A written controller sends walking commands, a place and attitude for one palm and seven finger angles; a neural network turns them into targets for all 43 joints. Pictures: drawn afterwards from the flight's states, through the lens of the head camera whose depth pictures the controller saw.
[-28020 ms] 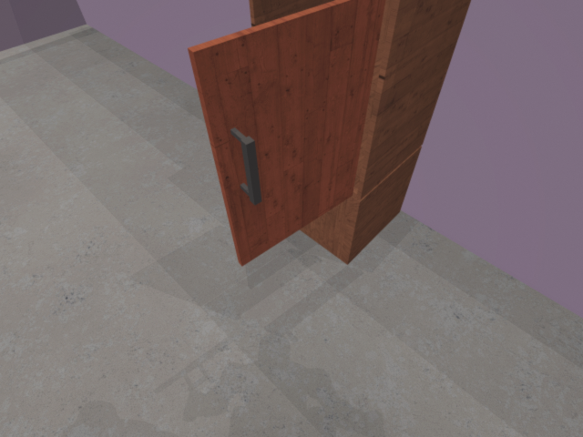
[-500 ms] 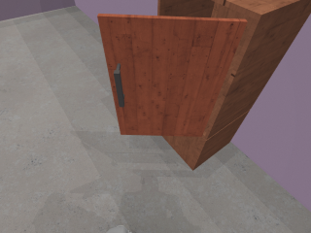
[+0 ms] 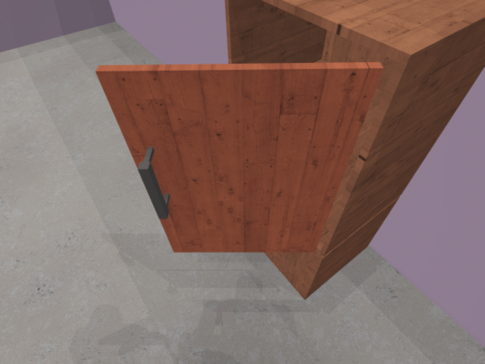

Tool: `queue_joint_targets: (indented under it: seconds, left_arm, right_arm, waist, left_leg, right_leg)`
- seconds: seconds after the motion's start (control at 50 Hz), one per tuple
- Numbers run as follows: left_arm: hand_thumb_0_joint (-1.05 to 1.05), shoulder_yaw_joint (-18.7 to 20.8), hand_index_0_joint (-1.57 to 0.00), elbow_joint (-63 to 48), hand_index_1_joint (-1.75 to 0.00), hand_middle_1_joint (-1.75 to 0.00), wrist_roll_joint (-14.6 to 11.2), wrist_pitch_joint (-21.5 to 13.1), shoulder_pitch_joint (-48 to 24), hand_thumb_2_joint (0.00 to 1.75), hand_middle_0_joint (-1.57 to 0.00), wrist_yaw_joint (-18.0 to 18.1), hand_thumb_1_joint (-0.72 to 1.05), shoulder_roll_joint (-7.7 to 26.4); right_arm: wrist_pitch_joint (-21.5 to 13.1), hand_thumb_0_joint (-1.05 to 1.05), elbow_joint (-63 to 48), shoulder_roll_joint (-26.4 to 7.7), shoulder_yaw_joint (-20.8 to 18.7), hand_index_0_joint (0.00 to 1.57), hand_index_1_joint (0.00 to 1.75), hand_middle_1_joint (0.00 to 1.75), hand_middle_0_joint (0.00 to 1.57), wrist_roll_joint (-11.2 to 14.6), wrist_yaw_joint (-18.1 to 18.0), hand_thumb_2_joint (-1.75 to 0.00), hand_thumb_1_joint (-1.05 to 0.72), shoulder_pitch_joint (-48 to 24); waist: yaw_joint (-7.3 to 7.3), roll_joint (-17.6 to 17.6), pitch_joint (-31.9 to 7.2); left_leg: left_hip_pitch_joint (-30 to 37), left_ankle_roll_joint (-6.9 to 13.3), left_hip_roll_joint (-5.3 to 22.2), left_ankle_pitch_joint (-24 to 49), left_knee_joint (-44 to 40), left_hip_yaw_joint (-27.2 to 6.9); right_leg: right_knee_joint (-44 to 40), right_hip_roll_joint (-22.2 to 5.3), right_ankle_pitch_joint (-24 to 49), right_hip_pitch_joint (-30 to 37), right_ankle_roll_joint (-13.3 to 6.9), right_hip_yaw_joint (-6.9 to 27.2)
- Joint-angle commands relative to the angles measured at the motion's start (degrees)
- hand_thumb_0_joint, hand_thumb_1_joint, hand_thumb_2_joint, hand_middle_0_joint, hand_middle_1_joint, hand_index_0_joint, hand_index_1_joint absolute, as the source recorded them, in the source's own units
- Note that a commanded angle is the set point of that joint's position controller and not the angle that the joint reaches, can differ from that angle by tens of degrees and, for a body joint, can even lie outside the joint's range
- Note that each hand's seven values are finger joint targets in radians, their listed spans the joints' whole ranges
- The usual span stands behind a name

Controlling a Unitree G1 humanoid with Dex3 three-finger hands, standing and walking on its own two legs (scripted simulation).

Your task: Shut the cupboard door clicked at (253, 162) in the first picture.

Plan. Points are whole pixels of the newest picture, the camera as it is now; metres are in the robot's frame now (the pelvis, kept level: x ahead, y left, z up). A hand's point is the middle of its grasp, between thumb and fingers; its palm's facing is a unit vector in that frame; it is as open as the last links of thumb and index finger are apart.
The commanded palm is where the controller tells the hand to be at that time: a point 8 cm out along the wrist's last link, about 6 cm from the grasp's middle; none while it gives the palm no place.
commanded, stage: come to a stop and stand still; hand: left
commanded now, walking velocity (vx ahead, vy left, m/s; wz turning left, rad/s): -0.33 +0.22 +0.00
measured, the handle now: (157, 185) +0.44 +0.20 +0.01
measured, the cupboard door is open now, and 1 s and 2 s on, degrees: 53 53 53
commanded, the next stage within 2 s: look again from close up in 1.76 s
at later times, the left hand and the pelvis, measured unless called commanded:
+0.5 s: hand out of the picture +0.01 +0.27 -0.18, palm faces +0.07 -0.98 -0.20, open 7.4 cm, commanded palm none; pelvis -0.02 +0.07 +0.00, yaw +1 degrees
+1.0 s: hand out of the picture -0.01 +0.20 -0.17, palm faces +0.00 -0.98 -0.20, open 7.3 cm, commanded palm none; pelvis -0.03 +0.02 +0.01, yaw +0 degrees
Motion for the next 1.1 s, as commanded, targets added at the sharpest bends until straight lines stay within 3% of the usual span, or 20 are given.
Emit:
queue_joint_targets:
  seconds: [0.0,0.06,0.14,0.2,0.24,0.26,0.28,0.3,0.32,0.34,0.4,0.44,0.58,0.68,0.72,0.76,0.78,0.82,0.9,1.08]
  left_arm:
    - [0.00,3.12,-0.20,-0.53,-0.30,-0.30,-0.09,0.10,8.12,0.90,-0.20,1.92,0.90,12.32]
    - [0.00,4.17,-0.20,-1.71,-0.30,-0.30,0.08,1.18,7.17,0.90,-0.20,2.40,0.90,13.12]
    - [0.00,4.15,-0.20,-4.90,-0.30,-0.30,0.26,1.75,2.29,0.90,-0.20,2.20,0.90,12.71]
    - [0.00,4.08,-0.20,-6.43,-0.30,-0.30,0.67,1.98,-0.23,0.90,-0.20,1.77,0.90,12.83]
    - [0.00,3.86,-0.20,-6.80,-0.30,-0.30,0.24,2.34,-1.16,0.90,-0.20,1.53,0.90,12.34]
    - [0.00,3.18,-0.20,-6.95,-0.30,-0.30,0.00,2.85,0.47,0.90,-0.20,1.40,0.90,9.92]
    - [0.00,2.36,-0.20,-7.45,-0.30,-0.30,-0.68,3.40,4.31,0.90,-0.20,1.30,0.90,6.33]
    - [0.00,2.12,-0.20,-7.90,-0.30,-0.30,-0.52,3.84,3.60,0.90,-0.20,1.43,0.90,7.23]
    - [0.00,2.39,-0.20,-7.89,-0.30,-0.30,-0.26,4.24,2.73,0.90,-0.20,1.14,0.90,7.52]
    - [0.00,2.75,-0.20,-6.90,-0.30,-0.30,-0.17,4.57,2.93,0.90,-0.20,0.80,0.90,7.92]
    - [0.00,3.04,-0.20,-5.18,-0.30,-0.30,-0.39,4.09,4.39,0.90,-0.20,-0.27,0.90,8.70]
    - [0.00,3.04,-0.20,-4.93,-0.30,-0.30,-0.31,4.30,4.16,0.90,-0.20,-0.61,0.90,8.45]
    - [0.00,2.00,-0.20,-5.62,-0.30,-0.30,-0.19,4.05,1.42,0.90,-0.20,-1.12,0.90,5.49]
    - [0.00,1.56,-0.20,-2.57,-0.30,-0.30,-0.48,3.28,5.94,0.90,-0.20,-0.73,0.90,4.57]
    - [0.00,1.73,-0.20,-1.16,-0.30,-0.30,-0.47,2.61,8.82,0.90,-0.20,-0.13,0.90,6.32]
    - [0.00,1.54,-0.20,-1.19,-0.30,-0.30,-0.39,2.02,6.13,0.90,-0.20,0.23,0.90,9.40]
    - [0.00,1.30,-0.20,-1.04,-0.30,-0.30,-0.45,1.80,4.73,0.90,-0.20,0.15,0.90,9.69]
    - [0.00,0.56,-0.20,-0.02,-0.30,-0.30,-0.86,0.85,3.70,0.90,-0.20,0.26,0.90,7.63]
    - [0.00,0.13,-0.20,1.35,-0.30,-0.30,-1.15,0.99,5.15,0.90,-0.20,0.59,0.90,6.14]
    - [0.00,0.04,-0.20,2.49,-0.30,-0.30,-1.11,1.04,7.80,0.90,-0.20,0.86,0.90,4.44]
  right_arm:
    - [-0.23,0.00,-3.82,-4.64,-1.38,0.20,0.30,0.30,0.20,0.18,-1.06,-0.90,-0.90,0.87]
    - [0.73,0.00,-6.63,-4.99,-2.04,0.20,0.30,0.30,0.20,-0.08,-0.82,-0.90,-0.90,-3.77]
    - [1.39,0.00,-8.54,-4.73,-2.01,0.20,0.30,0.30,0.20,-0.24,-0.01,-0.90,-0.90,-4.48]
    - [1.04,0.00,-8.95,-4.58,-2.03,0.20,0.30,0.30,0.20,-0.10,0.29,-0.90,-0.90,-3.17]
    - [0.23,0.00,-7.94,-5.23,-1.83,0.20,0.30,0.30,0.20,-0.25,0.30,-0.90,-0.90,0.91]
    - [-0.56,0.00,-7.67,-7.20,-2.08,0.20,0.30,0.30,0.20,-0.48,0.38,-0.90,-0.90,1.81]
    - [-1.23,0.00,-9.04,-12.66,-2.60,0.20,0.30,0.30,0.20,-1.18,0.14,-0.90,-0.90,0.78]
    - [-0.82,0.00,-10.25,-14.46,-2.65,0.20,0.30,0.30,0.20,-1.63,-0.27,-0.90,-0.90,-0.79]
    - [-1.38,0.00,-10.84,-13.61,-2.31,0.20,0.30,0.30,0.20,-1.89,-1.11,-0.90,-0.90,-2.64]
    - [-1.45,0.00,-10.87,-13.55,-2.00,0.20,0.30,0.30,0.20,-1.88,-1.60,-0.90,-0.90,-4.15]
    - [-1.87,0.00,-10.93,-10.38,-0.98,0.20,0.30,0.30,0.20,-1.55,-2.02,-0.90,-0.90,-5.74]
    - [-1.80,0.00,-10.01,-10.56,-1.40,0.20,0.30,0.30,0.20,-1.33,-2.14,-0.90,-0.90,-3.94]
    - [-1.75,0.00,-6.58,-10.37,-2.44,0.20,0.30,0.30,0.20,-1.54,-1.87,-0.90,-0.90,1.11]
    - [-1.74,0.00,-4.63,-9.80,-2.55,0.20,0.30,0.30,0.20,-1.04,-1.45,-0.90,-0.90,0.61]
    - [-1.73,0.00,-4.12,-7.18,-2.14,0.20,0.30,0.30,0.20,-0.48,-1.04,-0.90,-0.90,0.44]
    - [-1.56,0.00,-3.95,-3.09,-0.87,0.20,0.30,0.30,0.20,-0.28,-0.51,-0.90,-0.90,1.04]
    - [-1.60,0.00,-3.60,-2.44,-0.49,0.20,0.30,0.30,0.20,-0.53,-0.30,-0.90,-0.90,1.50]
    - [-1.89,0.00,-1.68,-3.39,-0.30,0.20,0.30,0.30,0.20,-0.80,-0.41,-0.90,-0.90,2.69]
    - [-2.18,0.00,0.98,-4.08,-0.09,0.20,0.30,0.30,0.20,-0.49,-0.66,-0.90,-0.90,4.53]
    - [-1.84,0.00,2.45,-2.28,0.10,0.20,0.30,0.30,0.20,-0.48,-1.00,-0.90,-0.90,5.17]
  waist:
    - [3.99,-10.18,-6.76]
    - [5.07,-7.35,-6.73]
    - [3.23,-11.04,-6.91]
    - [1.43,-12.58,-5.48]
    - [-0.85,-10.57,-6.17]
    - [-0.85,-3.08,-7.06]
    - [0.31,14.60,-7.02]
    - [-0.94,12.98,-4.69]
    - [-0.34,8.86,-2.34]
    - [0.40,11.51,-1.26]
    - [1.57,6.42,-2.04]
    - [0.54,5.93,-3.22]
    - [-1.55,6.78,-2.78]
    - [0.69,7.53,-3.16]
    - [1.84,3.47,-2.63]
    - [0.28,-2.19,0.61]
    - [-0.54,-3.16,-0.17]
    - [-0.64,-9.55,1.15]
    - [-0.11,-3.84,2.44]
    - [0.16,-3.53,4.08]
  left_leg:
    - [-13.62,-0.62,-2.79,-7.29,13.40,-1.74]
    - [-17.60,-1.21,-4.02,-7.13,21.65,-4.36]
    - [-14.09,-1.40,-3.64,-1.81,19.70,-4.96]
    - [-7.78,-0.49,-2.97,1.14,9.94,-4.17]
    - [1.46,-0.21,-2.79,13.66,-5.54,-2.76]
    - [8.18,0.65,1.55,21.72,-11.35,-6.07]
    - [6.73,6.41,14.77,34.38,-15.64,-20.39]
    - [-2.20,11.94,19.29,30.80,-17.70,-24.00]
    - [-4.06,13.04,18.18,26.49,-19.48,-24.38]
    - [-4.28,11.72,16.47,23.20,-19.90,-22.92]
    - [0.57,11.09,13.56,24.87,-18.67,-16.88]
    - [3.00,10.71,13.48,20.50,-19.55,-16.01]
    - [4.60,10.93,13.16,15.46,-20.97,-16.80]
    - [-1.25,8.36,9.63,10.68,-19.42,-14.85]
    - [-6.10,4.47,5.03,6.47,-16.81,-11.02]
    - [-4.62,1.49,-0.34,6.86,-12.54,-5.47]
    - [-0.92,1.27,-1.44,10.66,-11.71,-4.42]
    - [2.26,1.54,-0.17,16.07,-11.08,-4.49]
    - [2.26,1.86,1.81,19.83,-12.94,-5.55]
    - [2.28,1.80,1.54,18.49,-12.54,-5.02]
  right_leg:
    - [-3.87,-19.48,74.56,21.67,-9.27,14.83]
    - [-4.69,-20.63,68.57,21.98,-11.02,13.25]
    - [-7.02,-18.09,52.25,14.56,-10.03,9.46]
    - [-6.91,-16.25,41.03,7.64,-8.64,8.66]
    - [-3.06,-12.71,27.28,3.14,-4.91,7.16]
    - [2.38,-8.53,12.19,-2.50,-1.70,4.92]
    - [8.89,-1.22,-12.06,-7.28,2.59,1.15]
    - [18.08,1.24,-20.41,-4.11,2.54,4.71]
    - [24.63,1.63,-18.60,-6.44,2.19,6.92]
    - [28.72,1.52,-15.07,-8.89,2.48,9.50]
    - [29.94,0.94,-9.13,-10.60,3.21,9.73]
    - [28.90,0.90,-8.08,-10.80,3.45,8.94]
    - [13.78,0.59,-10.22,-6.29,2.88,4.87]
    - [-4.51,1.87,-1.01,6.30,1.66,2.04]
    - [-13.04,-1.63,1.16,12.35,0.15,5.86]
    - [-17.50,-9.93,-7.57,4.09,-3.27,13.33]
    - [-17.18,-9.78,-6.88,0.57,-3.19,13.11]
    - [-16.60,-7.01,-1.68,-1.15,-2.37,10.89]
    - [-14.41,-4.27,1.74,1.59,-0.72,8.70]
    - [-15.43,-4.07,0.13,1.03,-1.03,9.08]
